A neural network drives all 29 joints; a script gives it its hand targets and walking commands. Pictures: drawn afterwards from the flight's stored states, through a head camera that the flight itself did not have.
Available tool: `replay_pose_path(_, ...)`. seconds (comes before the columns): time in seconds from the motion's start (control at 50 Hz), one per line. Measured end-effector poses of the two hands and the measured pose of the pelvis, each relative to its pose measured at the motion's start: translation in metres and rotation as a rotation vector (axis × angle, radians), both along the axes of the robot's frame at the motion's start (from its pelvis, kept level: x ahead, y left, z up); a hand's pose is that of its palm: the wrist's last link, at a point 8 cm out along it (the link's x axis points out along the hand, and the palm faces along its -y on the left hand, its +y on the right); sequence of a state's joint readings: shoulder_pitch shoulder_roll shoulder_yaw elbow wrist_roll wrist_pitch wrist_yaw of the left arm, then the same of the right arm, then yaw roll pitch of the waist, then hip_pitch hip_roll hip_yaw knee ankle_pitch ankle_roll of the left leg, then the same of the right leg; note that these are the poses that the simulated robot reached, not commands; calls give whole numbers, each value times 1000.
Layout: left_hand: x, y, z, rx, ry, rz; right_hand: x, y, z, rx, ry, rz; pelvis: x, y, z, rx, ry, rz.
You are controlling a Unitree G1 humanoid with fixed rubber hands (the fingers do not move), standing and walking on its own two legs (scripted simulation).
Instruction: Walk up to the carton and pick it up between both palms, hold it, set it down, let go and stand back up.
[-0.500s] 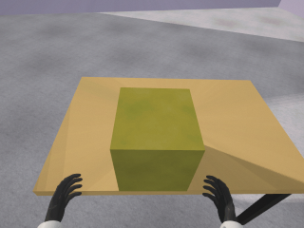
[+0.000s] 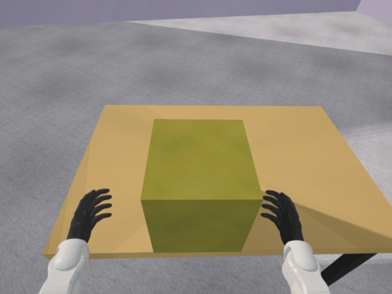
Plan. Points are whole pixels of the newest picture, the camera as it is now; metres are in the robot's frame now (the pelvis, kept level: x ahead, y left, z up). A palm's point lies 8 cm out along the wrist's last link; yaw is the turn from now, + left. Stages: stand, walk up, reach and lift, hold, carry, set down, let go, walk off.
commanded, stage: reach and lift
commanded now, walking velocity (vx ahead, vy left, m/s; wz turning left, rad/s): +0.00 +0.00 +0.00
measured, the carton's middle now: (198, 186) +0.39 +0.00 -0.03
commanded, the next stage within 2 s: none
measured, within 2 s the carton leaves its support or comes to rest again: neither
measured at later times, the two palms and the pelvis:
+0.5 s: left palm (85, 182) +0.31 +0.23 +0.08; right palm (291, 190) +0.32 -0.19 +0.06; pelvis -0.01 -0.01 +0.00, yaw -1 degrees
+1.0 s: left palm (90, 135) +0.39 +0.23 +0.14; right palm (294, 145) +0.39 -0.20 +0.13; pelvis -0.01 -0.01 +0.00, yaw +0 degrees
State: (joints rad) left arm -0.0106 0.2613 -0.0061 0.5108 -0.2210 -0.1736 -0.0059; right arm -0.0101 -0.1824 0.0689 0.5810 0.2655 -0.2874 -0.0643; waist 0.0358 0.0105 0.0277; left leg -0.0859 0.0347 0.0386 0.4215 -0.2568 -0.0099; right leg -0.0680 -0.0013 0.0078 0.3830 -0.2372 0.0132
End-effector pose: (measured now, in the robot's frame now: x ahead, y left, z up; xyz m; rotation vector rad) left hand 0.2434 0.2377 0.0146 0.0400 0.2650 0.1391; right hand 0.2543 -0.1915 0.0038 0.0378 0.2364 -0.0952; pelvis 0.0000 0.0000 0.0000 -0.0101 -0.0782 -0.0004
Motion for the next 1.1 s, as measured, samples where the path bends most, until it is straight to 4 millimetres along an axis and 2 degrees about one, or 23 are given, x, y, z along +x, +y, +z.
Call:
replay_pose_path(0.32, 44, -14, 36, -61, 19, -29, 32, -2, 46, -20, -4, -14, -9, -5, 4, 5, 40, -23)
replay_pose_path(0.48, 67, -5, 65, -38, 14, -3, 59, -2, 58, -9, 7, -2, -8, -5, 4, 5, 62, -24)
replay_pose_path(0.62, 92, 4, 87, -41, 3, -3, 85, 4, 79, -3, -26, 11, -6, -5, 5, 5, 84, -17)
replay_pose_path(0.84, 115, 0, 107, -48, -1, -19, 112, -3, 103, -25, -13, 1, -3, -5, 4, -3, 97, -7)
replay_pose_path(0.94, 136, -2, 112, -48, 29, -25, 127, -9, 115, -23, 2, -22, -6, -6, 4, -2, 130, 0)
replay_pose_path(1.1, 162, -6, 146, -25, -18, -35, 149, -4, 138, -13, -10, 7, -3, -5, 4, -5, 160, -6)
